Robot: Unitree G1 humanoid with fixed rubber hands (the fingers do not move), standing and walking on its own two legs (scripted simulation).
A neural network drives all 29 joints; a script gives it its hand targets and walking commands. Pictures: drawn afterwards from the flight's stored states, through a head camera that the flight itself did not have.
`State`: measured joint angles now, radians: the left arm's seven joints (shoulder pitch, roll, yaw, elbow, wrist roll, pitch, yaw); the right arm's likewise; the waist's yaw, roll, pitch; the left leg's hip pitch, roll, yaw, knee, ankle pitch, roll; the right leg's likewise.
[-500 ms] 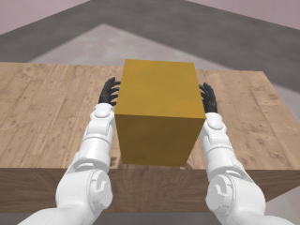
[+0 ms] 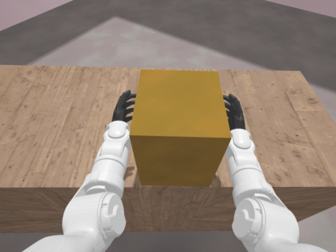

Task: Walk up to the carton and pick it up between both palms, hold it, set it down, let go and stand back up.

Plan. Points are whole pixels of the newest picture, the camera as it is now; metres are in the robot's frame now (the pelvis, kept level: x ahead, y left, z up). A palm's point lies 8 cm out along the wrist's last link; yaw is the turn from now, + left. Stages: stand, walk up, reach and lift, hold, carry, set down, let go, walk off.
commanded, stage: set down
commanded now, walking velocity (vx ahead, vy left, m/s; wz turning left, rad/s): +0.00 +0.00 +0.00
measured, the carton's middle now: (177, 131) +0.41 -0.02 +0.02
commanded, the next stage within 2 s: none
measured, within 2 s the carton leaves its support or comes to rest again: rests again in 0.62 s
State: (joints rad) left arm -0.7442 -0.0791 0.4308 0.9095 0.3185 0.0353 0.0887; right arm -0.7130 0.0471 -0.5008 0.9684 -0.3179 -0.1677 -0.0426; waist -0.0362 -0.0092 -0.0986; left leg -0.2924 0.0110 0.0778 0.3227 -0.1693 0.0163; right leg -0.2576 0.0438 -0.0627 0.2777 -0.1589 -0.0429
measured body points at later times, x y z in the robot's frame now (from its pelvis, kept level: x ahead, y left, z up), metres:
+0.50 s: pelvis -0.01 +0.00 +0.00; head +0.02 +0.01 +0.45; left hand +0.41 +0.13 +0.06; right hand +0.39 -0.17 +0.07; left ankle -0.01 +0.10 -0.75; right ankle -0.02 -0.08 -0.75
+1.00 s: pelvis -0.01 +0.00 +0.00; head +0.04 +0.00 +0.45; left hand +0.42 +0.12 +0.05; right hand +0.40 -0.17 +0.05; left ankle -0.01 +0.10 -0.75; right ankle -0.02 -0.08 -0.75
